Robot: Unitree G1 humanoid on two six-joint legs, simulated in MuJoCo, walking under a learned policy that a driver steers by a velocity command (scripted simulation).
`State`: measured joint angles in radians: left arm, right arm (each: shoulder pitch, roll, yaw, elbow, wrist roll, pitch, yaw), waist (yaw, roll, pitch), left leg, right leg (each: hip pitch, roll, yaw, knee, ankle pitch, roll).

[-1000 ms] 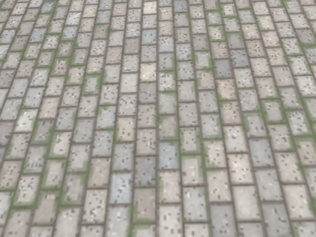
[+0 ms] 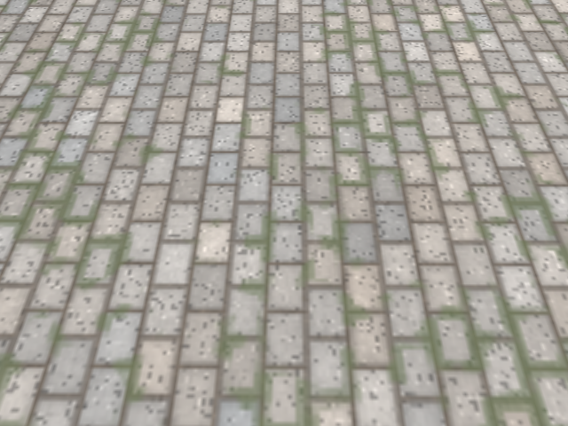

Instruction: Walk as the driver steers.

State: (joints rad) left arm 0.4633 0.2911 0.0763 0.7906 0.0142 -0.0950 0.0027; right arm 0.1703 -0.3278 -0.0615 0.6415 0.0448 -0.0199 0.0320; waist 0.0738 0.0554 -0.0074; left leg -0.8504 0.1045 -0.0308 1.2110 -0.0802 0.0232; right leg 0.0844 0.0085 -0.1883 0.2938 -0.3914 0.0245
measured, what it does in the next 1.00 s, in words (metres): walks ahead, turning left: left foot, then right foot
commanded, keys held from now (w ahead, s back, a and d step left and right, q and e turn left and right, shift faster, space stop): w+q+shift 0.40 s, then w+shift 0.10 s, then w+e+shift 0.34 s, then shift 0.16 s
